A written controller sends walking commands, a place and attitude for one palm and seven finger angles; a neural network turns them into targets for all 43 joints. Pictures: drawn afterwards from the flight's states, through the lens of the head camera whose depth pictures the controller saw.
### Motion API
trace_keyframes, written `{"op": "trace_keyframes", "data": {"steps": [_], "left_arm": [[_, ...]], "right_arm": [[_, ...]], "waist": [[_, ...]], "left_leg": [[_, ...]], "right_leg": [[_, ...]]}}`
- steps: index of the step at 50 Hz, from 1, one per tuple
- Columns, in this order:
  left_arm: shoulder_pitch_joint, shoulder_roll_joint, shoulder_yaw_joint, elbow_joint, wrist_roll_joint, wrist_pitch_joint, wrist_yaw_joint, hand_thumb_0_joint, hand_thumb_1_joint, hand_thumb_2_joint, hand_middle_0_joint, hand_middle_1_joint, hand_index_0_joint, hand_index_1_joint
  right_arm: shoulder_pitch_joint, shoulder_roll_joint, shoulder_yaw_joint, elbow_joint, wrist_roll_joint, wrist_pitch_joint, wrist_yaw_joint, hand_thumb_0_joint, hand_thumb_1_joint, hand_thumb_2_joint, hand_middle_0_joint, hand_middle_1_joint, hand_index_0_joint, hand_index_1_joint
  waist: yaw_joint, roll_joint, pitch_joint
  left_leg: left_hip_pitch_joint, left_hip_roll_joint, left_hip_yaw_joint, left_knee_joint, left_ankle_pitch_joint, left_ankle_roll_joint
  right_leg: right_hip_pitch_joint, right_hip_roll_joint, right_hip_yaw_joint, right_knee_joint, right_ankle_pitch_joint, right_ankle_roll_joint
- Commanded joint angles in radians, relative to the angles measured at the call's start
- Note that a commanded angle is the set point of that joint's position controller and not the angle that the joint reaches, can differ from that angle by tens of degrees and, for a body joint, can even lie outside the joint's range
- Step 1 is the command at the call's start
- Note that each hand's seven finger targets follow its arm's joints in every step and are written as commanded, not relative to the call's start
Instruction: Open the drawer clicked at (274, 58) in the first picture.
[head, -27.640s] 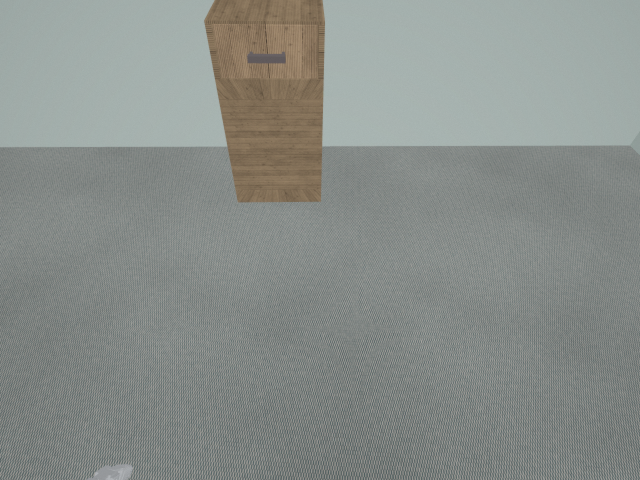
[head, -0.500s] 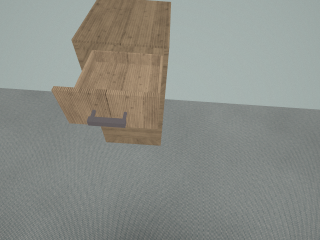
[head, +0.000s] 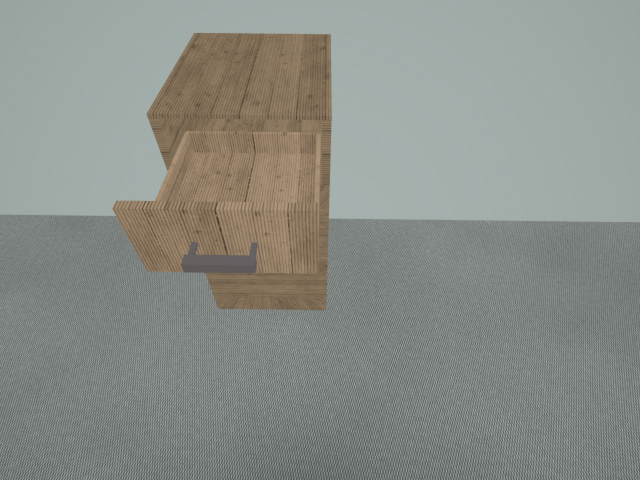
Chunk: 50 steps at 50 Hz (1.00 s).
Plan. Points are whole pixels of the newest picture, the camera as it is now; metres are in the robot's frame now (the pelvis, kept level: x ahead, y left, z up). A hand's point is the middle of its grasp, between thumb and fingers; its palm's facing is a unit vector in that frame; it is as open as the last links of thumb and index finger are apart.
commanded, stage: let the arm hang, fingers relaxed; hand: left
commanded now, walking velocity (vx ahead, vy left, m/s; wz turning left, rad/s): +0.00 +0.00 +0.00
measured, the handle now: (221, 255) +0.49 +0.21 -0.08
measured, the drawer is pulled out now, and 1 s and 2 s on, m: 0.28 0.28 0.28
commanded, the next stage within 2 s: look to check the result in 0.16 s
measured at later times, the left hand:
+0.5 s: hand out of the picture -0.02 +0.16 -0.18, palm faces +0.07 -0.98 -0.16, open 7.4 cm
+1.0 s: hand out of the picture +0.00 +0.15 -0.18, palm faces +0.07 -0.98 -0.16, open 7.3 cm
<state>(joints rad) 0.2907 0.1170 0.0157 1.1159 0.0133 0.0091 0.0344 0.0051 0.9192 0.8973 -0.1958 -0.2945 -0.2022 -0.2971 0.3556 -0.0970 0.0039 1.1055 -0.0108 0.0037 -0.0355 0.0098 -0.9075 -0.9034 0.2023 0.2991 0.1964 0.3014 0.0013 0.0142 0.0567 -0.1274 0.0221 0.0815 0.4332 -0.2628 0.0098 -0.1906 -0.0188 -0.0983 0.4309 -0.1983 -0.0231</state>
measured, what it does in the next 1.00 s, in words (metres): stands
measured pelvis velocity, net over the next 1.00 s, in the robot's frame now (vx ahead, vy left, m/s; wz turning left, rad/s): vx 0.02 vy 0.00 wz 0.00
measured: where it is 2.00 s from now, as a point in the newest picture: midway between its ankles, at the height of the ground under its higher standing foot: outside the picture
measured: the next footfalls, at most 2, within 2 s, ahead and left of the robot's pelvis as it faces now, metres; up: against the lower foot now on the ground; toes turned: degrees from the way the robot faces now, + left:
none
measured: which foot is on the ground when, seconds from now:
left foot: down 0.00-1.00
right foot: down 0.00-1.00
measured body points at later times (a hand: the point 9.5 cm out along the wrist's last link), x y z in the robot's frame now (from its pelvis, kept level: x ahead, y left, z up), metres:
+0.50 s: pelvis +0.01 +0.01 +0.00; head +0.02 +0.00 +0.45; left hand -0.02 +0.21 -0.16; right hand -0.03 -0.19 -0.17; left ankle -0.02 +0.11 -0.74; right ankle +0.03 -0.10 -0.74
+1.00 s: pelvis +0.02 +0.00 +0.00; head +0.04 -0.01 +0.45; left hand -0.01 +0.20 -0.16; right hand -0.02 -0.20 -0.16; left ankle -0.02 +0.11 -0.74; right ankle +0.03 -0.10 -0.74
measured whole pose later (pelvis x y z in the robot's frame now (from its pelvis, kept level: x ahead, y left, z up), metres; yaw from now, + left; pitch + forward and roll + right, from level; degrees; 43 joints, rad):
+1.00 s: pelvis +0.02 +0.00 +0.00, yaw +0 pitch -2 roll +0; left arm 0.30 0.09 0.02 1.15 0.01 0.00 0.04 0.00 0.91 0.90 -0.19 -0.29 -0.20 -0.30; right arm 0.34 -0.09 0.00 1.13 -0.01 0.00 -0.05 0.01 -0.91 -0.90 0.20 0.30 0.20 0.30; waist 0.00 0.01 0.07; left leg -0.10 0.02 0.08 0.41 -0.28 0.01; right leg -0.17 -0.02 -0.10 0.43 -0.22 -0.02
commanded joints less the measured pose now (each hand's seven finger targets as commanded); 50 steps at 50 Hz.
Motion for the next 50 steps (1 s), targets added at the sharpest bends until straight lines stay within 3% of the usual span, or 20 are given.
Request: {"op": "trace_keyframes", "data": {"steps": [1,8,13,27,39,50], "left_arm": [[0.091,0.088,0.022,-0.014,0.001,-0.01,0.005,0.0,0.9,0.9,-0.2,-0.3,-0.2,-0.3],[0.105,0.073,0.02,0.002,0.001,-0.011,0.008,0.0,0.9,0.9,-0.2,-0.3,-0.2,-0.3],[0.109,0.067,0.019,0.011,0.001,-0.012,0.009,0.0,0.9,0.9,-0.2,-0.3,-0.2,-0.3],[0.116,0.059,0.02,0.021,0.001,-0.015,0.01,0.0,0.9,0.9,-0.2,-0.3,-0.2,-0.3],[0.106,0.055,0.023,0.02,0.001,-0.016,0.01,0.0,0.9,0.9,-0.2,-0.3,-0.2,-0.3],[0.104,0.059,0.022,0.024,0.0,-0.019,0.01,0.0,0.9,0.9,-0.2,-0.3,-0.2,-0.3]], "right_arm": [[0.093,-0.071,-0.011,-0.005,-0.003,-0.012,-0.009,0.0,-0.9,-0.9,0.2,0.3,0.2,0.3],[0.097,-0.07,-0.013,0.002,0.001,-0.01,-0.012,0.0,-0.9,-0.9,0.2,0.3,0.2,0.3],[0.101,-0.067,-0.014,0.008,0.002,-0.011,-0.013,0.0,-0.9,-0.9,0.2,0.3,0.2,0.3],[0.1,-0.058,-0.014,0.014,0.0,-0.013,-0.014,0.0,-0.9,-0.9,0.2,0.3,0.2,0.3],[0.094,-0.056,-0.014,0.022,0.0,-0.016,-0.018,0.0,-0.9,-0.9,0.2,0.3,0.2,0.3],[0.088,-0.057,-0.015,0.027,0.0,-0.012,-0.017,0.0,-0.9,-0.9,0.2,0.3,0.2,0.3]], "waist": [[0.002,0.021,0.052],[0.001,-0.008,0.076],[-0.002,0.019,0.069],[-0.004,-0.017,0.061],[-0.003,0.009,0.059],[-0.004,-0.007,0.059]], "left_leg": [[-0.091,0.08,-0.097,-0.112,0.064,0.035],[-0.08,0.083,-0.096,-0.11,0.075,0.034],[-0.069,0.083,-0.097,-0.112,0.07,0.034],[-0.063,0.08,-0.093,-0.11,0.099,0.035],[-0.045,0.083,-0.089,-0.106,0.154,0.034],[-0.038,0.079,-0.08,-0.103,0.145,0.029]], "right_leg": [[0.01,-0.083,0.101,-0.088,0.014,-0.028],[-0.016,-0.081,0.093,-0.087,0.016,-0.027],[-0.024,-0.079,0.095,-0.085,0.012,-0.025],[-0.001,-0.083,0.091,-0.081,0.047,-0.022],[0.009,-0.085,0.084,-0.074,0.088,-0.022],[0.017,-0.087,0.088,-0.087,0.095,-0.024]]}}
